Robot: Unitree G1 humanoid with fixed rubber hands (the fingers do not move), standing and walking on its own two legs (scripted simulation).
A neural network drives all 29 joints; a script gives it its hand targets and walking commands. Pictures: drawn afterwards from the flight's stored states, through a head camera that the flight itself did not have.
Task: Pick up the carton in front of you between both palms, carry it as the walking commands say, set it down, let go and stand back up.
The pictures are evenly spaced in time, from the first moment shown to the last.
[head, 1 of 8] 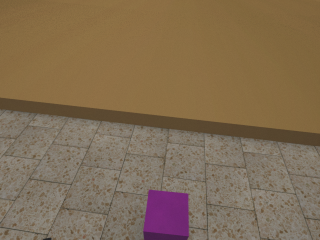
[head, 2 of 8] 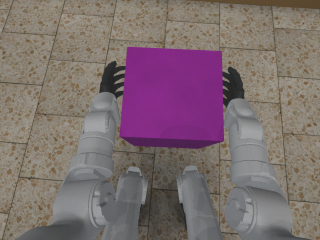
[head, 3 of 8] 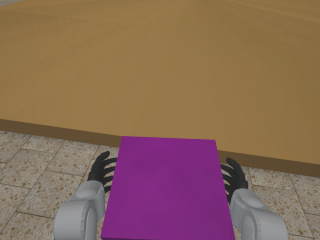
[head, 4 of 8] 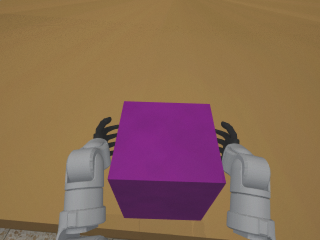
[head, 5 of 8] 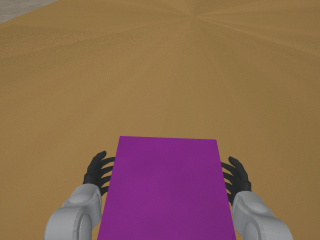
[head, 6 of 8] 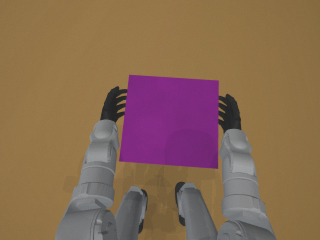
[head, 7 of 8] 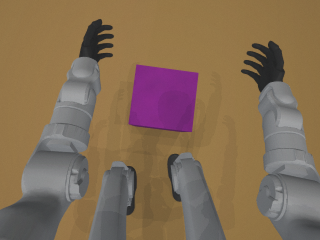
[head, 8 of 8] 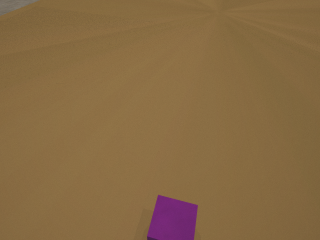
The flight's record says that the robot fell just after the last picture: no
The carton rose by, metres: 0.92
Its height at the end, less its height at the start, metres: +0.15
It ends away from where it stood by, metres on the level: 3.24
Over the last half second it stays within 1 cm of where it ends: yes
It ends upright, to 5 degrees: yes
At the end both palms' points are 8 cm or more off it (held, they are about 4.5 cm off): yes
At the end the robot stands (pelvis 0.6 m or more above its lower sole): yes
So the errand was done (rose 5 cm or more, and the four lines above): yes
